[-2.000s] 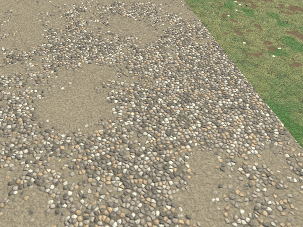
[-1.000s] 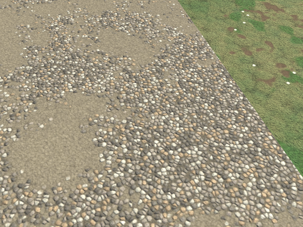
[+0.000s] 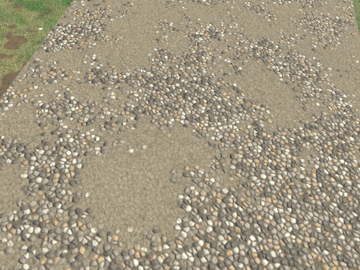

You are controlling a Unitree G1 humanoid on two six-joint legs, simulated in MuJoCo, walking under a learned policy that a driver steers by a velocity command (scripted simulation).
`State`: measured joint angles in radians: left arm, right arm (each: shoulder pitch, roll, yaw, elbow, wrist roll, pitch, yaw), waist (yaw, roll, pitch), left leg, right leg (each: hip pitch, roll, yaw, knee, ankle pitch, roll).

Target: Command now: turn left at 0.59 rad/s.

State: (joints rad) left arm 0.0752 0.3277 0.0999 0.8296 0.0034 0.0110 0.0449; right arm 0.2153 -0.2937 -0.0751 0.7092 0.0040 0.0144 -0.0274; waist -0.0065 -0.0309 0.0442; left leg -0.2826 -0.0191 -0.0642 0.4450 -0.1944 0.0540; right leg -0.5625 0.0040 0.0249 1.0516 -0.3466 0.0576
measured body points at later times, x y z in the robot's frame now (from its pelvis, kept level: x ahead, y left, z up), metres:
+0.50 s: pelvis +0.01 -0.04 +0.00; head +0.04 -0.05 +0.44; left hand +0.07 +0.26 -0.11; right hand +0.20 -0.29 -0.12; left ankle -0.05 +0.11 -0.70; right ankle +0.04 -0.15 -0.75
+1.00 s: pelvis +0.09 -0.04 -0.01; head +0.10 -0.05 +0.44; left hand +0.10 +0.26 -0.11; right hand +0.23 -0.29 -0.13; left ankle -0.01 +0.10 -0.68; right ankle +0.08 -0.13 -0.75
